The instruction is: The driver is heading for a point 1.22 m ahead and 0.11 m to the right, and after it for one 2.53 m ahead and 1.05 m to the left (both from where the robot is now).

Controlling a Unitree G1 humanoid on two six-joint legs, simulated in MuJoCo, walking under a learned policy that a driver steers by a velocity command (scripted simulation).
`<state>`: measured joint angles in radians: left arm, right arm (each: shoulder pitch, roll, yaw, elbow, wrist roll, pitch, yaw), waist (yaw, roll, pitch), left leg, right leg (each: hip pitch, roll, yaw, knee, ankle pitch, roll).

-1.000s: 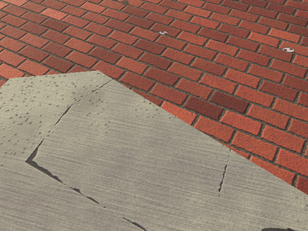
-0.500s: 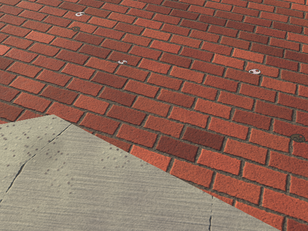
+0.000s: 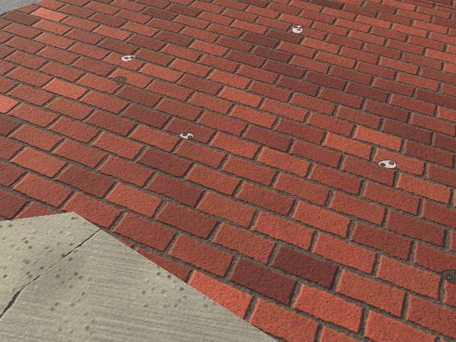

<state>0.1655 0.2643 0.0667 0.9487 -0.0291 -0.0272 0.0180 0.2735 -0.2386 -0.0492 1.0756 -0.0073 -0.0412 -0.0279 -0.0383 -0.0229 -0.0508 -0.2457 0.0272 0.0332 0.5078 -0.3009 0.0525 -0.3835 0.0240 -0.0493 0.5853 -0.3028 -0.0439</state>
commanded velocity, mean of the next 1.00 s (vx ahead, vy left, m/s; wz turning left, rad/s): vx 0.47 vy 0.00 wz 0.00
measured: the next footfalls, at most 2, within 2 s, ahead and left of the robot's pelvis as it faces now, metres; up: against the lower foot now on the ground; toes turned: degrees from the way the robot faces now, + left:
right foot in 0.38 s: +0.30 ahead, -0.17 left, +0.00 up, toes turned -4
left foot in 0.92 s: +0.62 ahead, +0.07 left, +0.00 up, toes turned +2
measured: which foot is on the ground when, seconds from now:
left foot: down 0.00-0.40, up 0.42-0.90, down 0.92-1.00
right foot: up 0.00-0.36, down 0.38-0.92, up 0.94-1.00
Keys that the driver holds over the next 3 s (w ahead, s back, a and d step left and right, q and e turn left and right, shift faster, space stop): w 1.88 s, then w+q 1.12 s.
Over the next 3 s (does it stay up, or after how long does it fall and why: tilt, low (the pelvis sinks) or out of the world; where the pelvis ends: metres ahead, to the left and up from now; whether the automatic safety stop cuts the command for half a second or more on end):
stays up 1.59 0.06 -0.01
